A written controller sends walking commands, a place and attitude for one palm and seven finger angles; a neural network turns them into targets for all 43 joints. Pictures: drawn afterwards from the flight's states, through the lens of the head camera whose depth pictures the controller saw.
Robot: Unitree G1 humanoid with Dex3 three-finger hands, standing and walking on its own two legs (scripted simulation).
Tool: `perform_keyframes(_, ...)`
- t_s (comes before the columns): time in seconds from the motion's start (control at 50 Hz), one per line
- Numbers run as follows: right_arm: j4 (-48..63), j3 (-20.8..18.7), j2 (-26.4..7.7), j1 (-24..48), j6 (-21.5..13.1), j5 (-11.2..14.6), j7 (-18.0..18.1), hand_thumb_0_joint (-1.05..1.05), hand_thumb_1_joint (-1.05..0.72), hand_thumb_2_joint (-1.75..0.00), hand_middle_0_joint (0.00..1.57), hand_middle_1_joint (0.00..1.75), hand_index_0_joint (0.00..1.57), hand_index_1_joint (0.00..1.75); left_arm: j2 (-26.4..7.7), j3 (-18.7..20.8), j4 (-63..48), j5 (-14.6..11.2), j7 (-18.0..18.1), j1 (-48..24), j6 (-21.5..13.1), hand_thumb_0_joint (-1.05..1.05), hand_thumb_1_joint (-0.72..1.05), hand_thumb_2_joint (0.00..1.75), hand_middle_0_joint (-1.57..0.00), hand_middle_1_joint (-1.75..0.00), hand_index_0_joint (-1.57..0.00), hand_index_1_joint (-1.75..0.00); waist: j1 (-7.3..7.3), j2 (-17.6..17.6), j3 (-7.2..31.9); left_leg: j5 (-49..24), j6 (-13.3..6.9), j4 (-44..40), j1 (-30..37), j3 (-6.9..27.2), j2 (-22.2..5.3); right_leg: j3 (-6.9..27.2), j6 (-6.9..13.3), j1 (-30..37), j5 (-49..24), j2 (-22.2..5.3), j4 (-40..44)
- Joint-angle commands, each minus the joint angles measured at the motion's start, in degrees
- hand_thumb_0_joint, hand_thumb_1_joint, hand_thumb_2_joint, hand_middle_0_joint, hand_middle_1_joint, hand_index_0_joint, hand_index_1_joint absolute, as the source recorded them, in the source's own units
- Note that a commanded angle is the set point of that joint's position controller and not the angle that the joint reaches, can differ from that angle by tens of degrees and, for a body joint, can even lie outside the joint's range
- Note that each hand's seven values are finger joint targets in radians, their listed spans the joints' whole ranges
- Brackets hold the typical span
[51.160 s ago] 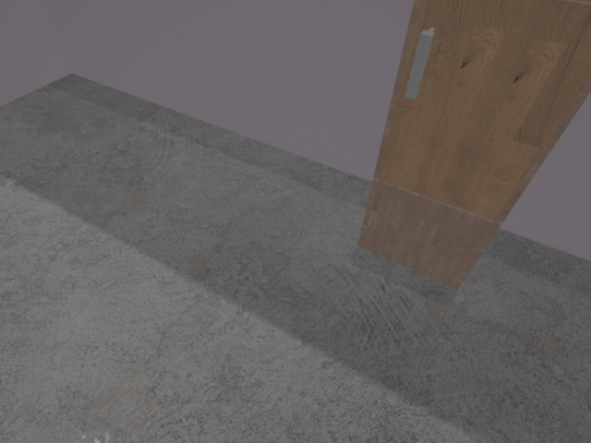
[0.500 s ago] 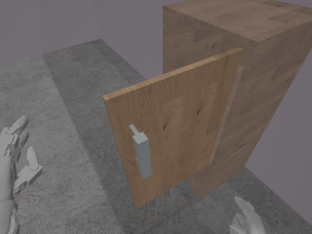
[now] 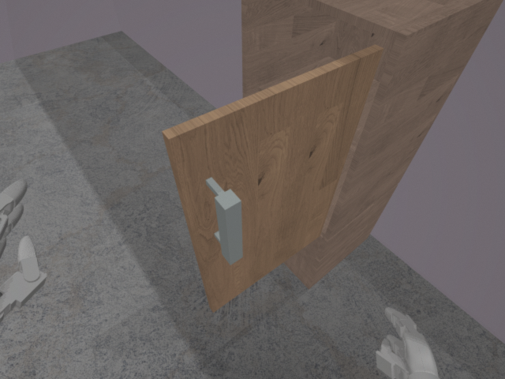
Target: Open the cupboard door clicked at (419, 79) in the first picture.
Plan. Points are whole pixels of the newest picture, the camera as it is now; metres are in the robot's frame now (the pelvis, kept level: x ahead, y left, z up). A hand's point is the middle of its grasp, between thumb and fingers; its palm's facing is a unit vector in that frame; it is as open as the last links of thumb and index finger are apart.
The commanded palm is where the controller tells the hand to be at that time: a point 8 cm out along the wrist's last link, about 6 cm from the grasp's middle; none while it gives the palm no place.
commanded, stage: step back with the hand held close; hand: left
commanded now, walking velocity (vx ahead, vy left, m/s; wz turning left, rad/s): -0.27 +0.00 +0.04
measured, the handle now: (222, 221) +0.34 +0.07 +0.07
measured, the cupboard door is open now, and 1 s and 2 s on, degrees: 88 88 88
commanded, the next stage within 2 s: stop stepping back and stand still in 0.74 s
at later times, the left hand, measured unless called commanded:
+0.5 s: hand out of the picture +0.11 +0.28 +0.15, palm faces +0.47 -0.74 -0.49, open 7.4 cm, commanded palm +0.04 +0.31 +0.17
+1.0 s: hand out of the picture +0.00 +0.28 +0.17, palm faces +0.40 -0.79 -0.46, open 7.4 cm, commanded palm -0.05 +0.31 +0.17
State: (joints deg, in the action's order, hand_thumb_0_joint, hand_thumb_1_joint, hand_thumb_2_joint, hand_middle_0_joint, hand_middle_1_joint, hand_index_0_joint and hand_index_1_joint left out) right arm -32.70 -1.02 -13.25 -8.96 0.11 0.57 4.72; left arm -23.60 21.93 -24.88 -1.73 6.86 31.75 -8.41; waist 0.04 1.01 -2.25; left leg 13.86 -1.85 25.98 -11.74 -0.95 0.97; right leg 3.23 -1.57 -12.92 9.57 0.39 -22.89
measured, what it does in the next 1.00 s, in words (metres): walks backwards: right foot, then left foot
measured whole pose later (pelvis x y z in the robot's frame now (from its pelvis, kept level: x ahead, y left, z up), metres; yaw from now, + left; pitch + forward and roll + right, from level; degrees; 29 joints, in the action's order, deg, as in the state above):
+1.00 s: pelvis -0.20 +0.02 +0.00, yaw -1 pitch +1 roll -4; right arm -34.9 0.8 -8.7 -9.1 -8.7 -0.7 2.5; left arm -25.8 25.3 -34.6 -2.3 9.5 33.8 -10.7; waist -0.7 -1.2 -1.0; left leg 3.7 -2.8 21.5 -19.5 -2.3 -1.9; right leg -0.6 -1.2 -18.0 27.4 3.5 -50.1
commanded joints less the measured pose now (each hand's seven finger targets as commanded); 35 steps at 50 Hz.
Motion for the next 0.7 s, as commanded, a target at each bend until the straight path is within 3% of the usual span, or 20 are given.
perform_keyframes(0.0,10.4,-2.2,-6.5,5.1,-2.6,0.1,0.5,0.0,-0.9,-0.9,0.2,0.3,0.2,0.3,-10.5,9.4,-14.9,-0.2,2.3,-0.1,-4.4,0.0,0.9,0.9,-0.2,-0.3,-0.2,-0.3,-0.94,5.1,11.3,-17.4,-0.2,-4.7,-5.4,3.6,-6.5,-0.9,0.9,9.7,-17.7,-1.3,-5.3)
perform_keyframes(0.08,10.6,-2.2,-7.0,4.3,-3.6,-0.1,0.4,0.0,-0.9,-0.9,0.2,0.3,0.2,0.3,-9.6,9.7,-15.3,0.4,2.5,-0.7,-5.4,0.0,0.9,0.9,-0.2,-0.3,-0.2,-0.3,-0.75,6.8,8.4,-2.3,-1.9,-7.6,-16.7,5.4,-8.2,-0.5,0.6,12.5,-11.0,-0.4,-10.0)
perform_keyframes(0.16,10.4,-2.3,-7.3,3.2,-4.9,0.0,0.4,0.0,-0.9,-0.9,0.2,0.3,0.2,0.3,-8.7,9.3,-13.7,1.2,2.8,-3.1,-6.3,0.0,0.9,0.9,-0.2,-0.3,-0.2,-0.3,0.13,3.8,4.1,17.4,-3.0,-7.3,-26.1,6.6,-7.6,2.1,1.0,11.2,-4.2,-1.1,-9.9)
perform_keyframes(0.2,10.2,-2.4,-7.4,2.5,-5.5,0.0,0.4,0.0,-0.9,-0.9,0.2,0.3,0.2,0.3,-8.5,8.9,-13.2,1.6,2.8,-4.6,-6.8,0.0,0.9,0.9,-0.2,-0.3,-0.2,-0.3,0.53,0.7,2.9,21.1,-2.8,-3.9,-25.3,6.0,-6.1,4.6,1.6,6.1,3.0,-2.3,-5.9)
perform_keyframes(0.26,9.3,-2.3,-7.1,1.8,-6.3,-0.4,0.4,0.0,-0.9,-0.9,0.2,0.3,0.2,0.3,-9.0,8.9,-13.7,1.6,3.4,-5.6,-7.6,0.0,0.9,0.9,-0.2,-0.3,-0.2,-0.3,0.81,-2.7,3.4,20.2,-1.7,0.9,-19.3,5.6,-4.1,7.3,2.9,-2.5,13.4,-4.3,0.5)
perform_keyframes(0.32,8.4,-2.1,-7.2,1.8,-6.9,-0.7,0.6,0.0,-0.9,-0.9,0.2,0.3,0.2,0.3,-10.4,9.8,-14.8,1.5,4.2,-5.9,-8.3,0.0,0.9,0.9,-0.2,-0.3,-0.2,-0.3,0.92,-0.1,4.1,17.8,-1.0,1.6,-14.5,5.7,-3.8,6.3,3.2,-7.7,16.0,-4.6,1.6)
perform_keyframes(0.36,8.7,-1.9,-7.2,1.7,-7.3,-0.5,0.7,0.0,-0.9,-0.9,0.2,0.3,0.2,0.3,-9.6,9.7,-16.0,1.6,4.5,-5.6,-8.8,0.0,0.9,0.9,-0.2,-0.3,-0.2,-0.3,0.88,3.7,5.0,20.7,-1.8,-3.3,-18.9,8.3,-6.0,3.5,2.1,-3.1,14.2,-2.4,-3.3)
perform_keyframes(0.42,9.0,-2.1,-7.3,2.5,-8.6,-0.3,0.9,0.0,-0.9,-0.9,0.2,0.3,0.2,0.3,-11.2,12.5,-17.5,2.1,4.6,-4.7,-9.4,0.0,0.9,0.9,-0.2,-0.3,-0.2,-0.3,-0.32,12.5,8.3,26.8,-5.2,-14.9,-30.1,15.9,-14.1,-2.4,-0.1,11.4,4.7,3.2,-21.9)
perform_keyframes(0.46,8.6,-2.6,-7.0,2.2,-9.3,-0.7,0.6,0.0,-0.9,-0.9,0.2,0.3,0.2,0.3,-10.0,12.2,-15.7,2.2,4.1,-3.6,-9.4,0.0,0.9,0.9,-0.2,-0.3,-0.2,-0.3,-0.41,10.4,7.9,25.4,-6.9,-13.9,-32.5,16.0,-16.9,-1.3,0.2,13.3,6.8,3.6,-26.1)
perform_keyframes(0.48,8.2,-2.6,-7.1,2.6,-9.5,-0.8,0.4,0.0,-0.9,-0.9,0.2,0.3,0.2,0.3,-9.7,12.0,-14.5,2.3,3.9,-4.1,-9.3,0.0,0.9,0.9,-0.2,-0.3,-0.2,-0.3,-0.28,8.7,5.2,25.0,-7.2,-12.0,-34.8,15.1,-16.3,-0.5,0.5,13.1,7.7,3.5,-24.2)
perform_keyframes(0.52,7.6,-2.6,-7.2,2.9,-10.1,-1.1,0.0,0.0,-0.9,-0.9,0.2,0.3,0.2,0.3,-9.4,11.4,-13.1,2.1,3.4,-4.6,-9.6,0.0,0.9,0.9,-0.2,-0.3,-0.2,-0.3,-0.05,5.9,1.4,20.4,-5.0,-6.0,-31.2,11.4,-12.3,2.6,2.0,8.1,5.1,1.8,-13.2)
perform_keyframes(0.54,7.0,-2.4,-6.3,2.8,-10.2,-1.2,-0.3,0.0,-0.9,-0.9,0.2,0.3,0.2,0.3,-9.2,10.3,-12.8,1.3,3.0,-4.6,-9.9,0.0,0.9,0.9,-0.2,-0.3,-0.2,-0.3,0.46,-0.2,0.1,16.9,-2.3,-0.6,-24.9,8.8,-7.9,8.8,4.1,0.0,6.2,-1.7,-4.1)
perform_keyframes(0.56,6.1,-2.3,-5.5,1.8,-10.1,-1.1,-0.9,0.0,-0.9,-0.9,0.2,0.3,0.2,0.3,-9.9,9.6,-12.4,0.7,2.9,-3.7,-10.2,0.0,0.9,0.9,-0.2,-0.3,-0.2,-0.3,1.16,-4.3,1.6,8.0,1.0,7.5,-14.2,3.8,-3.6,15.5,7.0,-9.0,0.9,-8.1,3.1)
perform_keyframes(0.58,5.2,-1.9,-4.8,1.2,-9.7,-0.8,-1.3,0.0,-0.9,-0.9,0.2,0.3,0.2,0.3,-9.5,7.5,-12.4,0.5,3.1,-5.2,-10.3,0.0,0.9,0.9,-0.2,-0.3,-0.2,-0.3,1.18,-7.8,6.3,2.4,2.8,14.5,-7.7,0.4,-1.0,17.2,8.5,-9.3,-12.6,-13.2,4.6)
perform_keyframes(0.6,5.2,-2.7,-4.9,2.2,-9.3,-0.3,-1.3,0.0,-0.9,-0.9,0.2,0.3,0.2,0.3,-10.8,8.2,-13.4,0.6,3.3,-5.7,-9.7,0.0,0.9,0.9,-0.2,-0.3,-0.2,-0.3,0.43,-11.9,10.5,5.2,3.0,21.7,-7.2,1.2,0.1,17.8,9.5,-7.3,-19.9,-15.1,4.2)
perform_keyframes(0.62,5.0,-2.9,-4.9,2.8,-8.8,-0.3,-1.1,0.0,-0.9,-0.9,0.2,0.3,0.2,0.3,-12.2,9.6,-14.2,0.7,3.6,-5.5,-9.1,0.0,0.9,0.9,-0.2,-0.3,-0.2,-0.3,0.1,-11.8,11.5,8.4,2.8,26.4,-7.7,2.1,0.8,18.7,11.2,-7.2,-23.9,-16.8,4.2)
perform_keyframes(0.64,5.5,-2.4,-3.8,3.1,-8.2,-0.6,-1.1,0.0,-0.9,-0.9,0.2,0.3,0.2,0.3,-12.1,10.1,-14.1,0.7,3.6,-3.9,-8.2,0.0,0.9,0.9,-0.2,-0.3,-0.2,-0.3,0.2,-12.3,10.6,10.3,2.6,25.5,-10.3,3.4,-0.6,16.2,11.3,-4.8,-26.0,-16.8,2.5)
perform_keyframes(0.68,5.7,-1.4,-3.8,4.1,-7.1,-0.6,-0.7,0.0,-0.9,-0.9,0.2,0.3,0.2,0.3,-12.4,11.1,-16.1,0.8,3.4,-3.1,-7.6,0.0,0.9,0.9,-0.2,-0.3,-0.2,-0.3,0.65,-8.4,8.5,7.1,2.6,11.8,-8.5,2.1,-1.1,9.6,8.2,-3.4,-31.5,-12.1,-1.7)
